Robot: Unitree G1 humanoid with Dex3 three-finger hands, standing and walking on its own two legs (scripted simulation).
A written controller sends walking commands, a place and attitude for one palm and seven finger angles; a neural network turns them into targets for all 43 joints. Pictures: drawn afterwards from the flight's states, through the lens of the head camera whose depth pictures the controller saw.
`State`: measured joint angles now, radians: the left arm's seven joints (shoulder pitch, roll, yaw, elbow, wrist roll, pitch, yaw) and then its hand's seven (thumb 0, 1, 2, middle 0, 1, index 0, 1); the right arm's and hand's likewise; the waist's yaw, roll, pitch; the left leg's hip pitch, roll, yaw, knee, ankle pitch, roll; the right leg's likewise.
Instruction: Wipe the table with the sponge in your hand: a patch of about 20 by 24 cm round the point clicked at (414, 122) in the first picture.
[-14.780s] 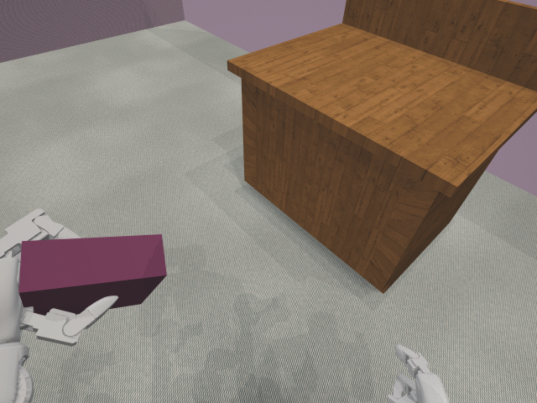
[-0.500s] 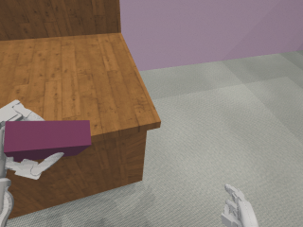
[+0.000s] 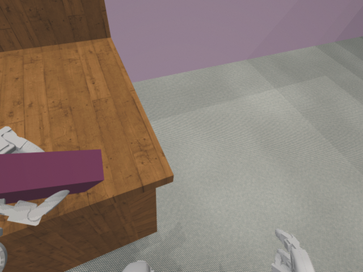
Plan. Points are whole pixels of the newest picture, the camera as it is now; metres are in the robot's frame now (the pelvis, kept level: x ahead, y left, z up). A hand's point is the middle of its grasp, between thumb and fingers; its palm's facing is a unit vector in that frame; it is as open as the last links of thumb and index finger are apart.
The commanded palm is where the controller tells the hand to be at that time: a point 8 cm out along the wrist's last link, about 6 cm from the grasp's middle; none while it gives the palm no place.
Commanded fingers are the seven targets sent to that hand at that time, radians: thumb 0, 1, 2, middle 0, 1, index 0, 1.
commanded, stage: shuffle to correct the standing spot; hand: left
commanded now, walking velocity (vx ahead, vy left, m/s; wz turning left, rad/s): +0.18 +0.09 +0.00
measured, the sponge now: (65, 176) +0.24 +0.22 +0.14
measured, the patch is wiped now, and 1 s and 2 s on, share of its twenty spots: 0.00 0.00 0.00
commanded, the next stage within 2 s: come to a stop and stand still in 0.04 s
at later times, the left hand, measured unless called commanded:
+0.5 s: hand (59, 126) +0.32 +0.26 +0.15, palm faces +0.40 -0.83 -0.40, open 9.2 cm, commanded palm +0.26 +0.29 +0.20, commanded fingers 0.00 0.10 1.30 -1.20 -1.60 -1.20 -1.60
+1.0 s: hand (26, 131) +0.29 +0.29 +0.18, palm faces +0.46 -0.80 -0.39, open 9.1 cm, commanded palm +0.21 +0.29 +0.20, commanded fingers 0.00 0.10 1.30 -1.20 -1.60 -1.20 -1.60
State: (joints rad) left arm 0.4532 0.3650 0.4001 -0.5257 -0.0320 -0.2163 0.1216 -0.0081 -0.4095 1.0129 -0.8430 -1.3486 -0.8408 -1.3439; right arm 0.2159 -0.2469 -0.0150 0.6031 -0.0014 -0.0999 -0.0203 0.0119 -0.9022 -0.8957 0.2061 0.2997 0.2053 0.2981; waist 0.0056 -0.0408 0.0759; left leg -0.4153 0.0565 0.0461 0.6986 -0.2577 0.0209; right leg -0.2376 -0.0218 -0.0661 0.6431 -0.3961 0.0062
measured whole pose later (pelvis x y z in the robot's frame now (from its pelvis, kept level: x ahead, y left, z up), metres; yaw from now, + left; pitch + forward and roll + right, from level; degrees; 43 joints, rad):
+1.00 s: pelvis +0.05 +0.01 +0.02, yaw -1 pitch -1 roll +0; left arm 0.28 0.39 0.41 -0.34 -0.04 -0.18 0.12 -0.01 -0.41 1.02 -0.84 -1.35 -0.84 -1.34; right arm 0.20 -0.22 -0.01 0.57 0.01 -0.14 -0.02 0.01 -0.90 -0.90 0.21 0.30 0.21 0.30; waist 0.06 -0.02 0.10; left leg -0.26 0.04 0.08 0.48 -0.19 0.01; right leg -0.24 0.01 -0.04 0.46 -0.20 -0.01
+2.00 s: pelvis -0.06 +0.14 +0.01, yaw -2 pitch +0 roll -1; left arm 0.43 0.38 0.45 -0.50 -0.03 -0.22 0.10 0.00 -0.41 1.03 -0.84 -1.35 -0.84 -1.35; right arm 0.21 -0.17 0.02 0.62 0.01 -0.11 0.02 0.01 -0.90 -0.90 0.21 0.30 0.21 0.30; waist 0.06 -0.09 0.04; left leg -0.40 0.00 -0.04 0.81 -0.34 0.02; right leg -0.15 0.05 -0.03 0.53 -0.38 -0.04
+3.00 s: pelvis -0.07 +0.16 +0.02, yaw -2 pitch +0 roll -1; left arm 0.48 0.33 0.32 -0.43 -0.04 -0.13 0.11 -0.01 -0.41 1.02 -0.84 -1.35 -0.84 -1.34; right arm 0.22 -0.18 0.01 0.62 0.01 -0.09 -0.04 0.01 -0.90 -0.90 0.21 0.30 0.21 0.30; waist 0.03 -0.02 0.04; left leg -0.24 -0.02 -0.02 0.52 -0.28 0.03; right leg -0.20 0.03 -0.09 0.48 -0.29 -0.05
